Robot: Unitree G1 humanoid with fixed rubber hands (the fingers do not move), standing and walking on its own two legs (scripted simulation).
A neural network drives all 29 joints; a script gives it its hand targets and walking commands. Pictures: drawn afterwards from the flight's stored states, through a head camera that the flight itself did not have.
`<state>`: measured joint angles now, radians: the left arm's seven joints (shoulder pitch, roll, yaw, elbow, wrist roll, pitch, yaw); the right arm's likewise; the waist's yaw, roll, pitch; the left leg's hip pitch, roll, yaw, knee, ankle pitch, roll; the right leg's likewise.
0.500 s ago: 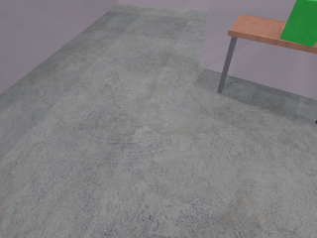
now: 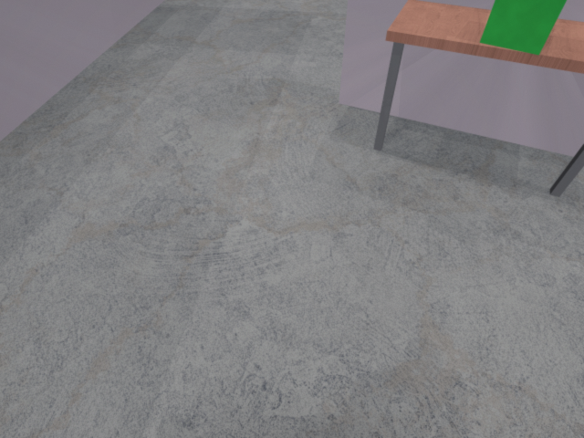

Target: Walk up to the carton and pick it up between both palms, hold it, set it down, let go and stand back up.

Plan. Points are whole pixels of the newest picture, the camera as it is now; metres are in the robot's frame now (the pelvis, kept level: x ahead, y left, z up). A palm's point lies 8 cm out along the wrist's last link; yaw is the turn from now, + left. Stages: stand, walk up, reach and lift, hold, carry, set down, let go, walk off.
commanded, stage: walk up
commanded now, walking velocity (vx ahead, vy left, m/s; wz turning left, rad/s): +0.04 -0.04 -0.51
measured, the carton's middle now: (529, 3) +1.51 -0.85 -0.02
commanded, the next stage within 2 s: none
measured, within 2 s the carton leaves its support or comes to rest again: neither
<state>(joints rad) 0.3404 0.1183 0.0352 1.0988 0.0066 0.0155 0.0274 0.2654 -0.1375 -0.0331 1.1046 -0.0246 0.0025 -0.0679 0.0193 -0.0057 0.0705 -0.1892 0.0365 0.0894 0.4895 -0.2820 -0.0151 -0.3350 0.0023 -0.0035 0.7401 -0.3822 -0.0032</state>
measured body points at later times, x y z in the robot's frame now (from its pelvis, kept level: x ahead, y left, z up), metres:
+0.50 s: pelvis +0.14 -0.19 +0.02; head +0.16 -0.22 +0.46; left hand +0.12 +0.03 -0.13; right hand +0.18 -0.46 -0.13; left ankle +0.20 -0.04 -0.62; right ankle +0.04 -0.25 -0.74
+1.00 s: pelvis +0.51 -0.28 +0.00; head +0.52 -0.31 +0.45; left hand +0.65 -0.06 -0.14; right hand +0.42 -0.50 -0.16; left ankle +0.55 -0.20 -0.73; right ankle +0.38 -0.35 -0.61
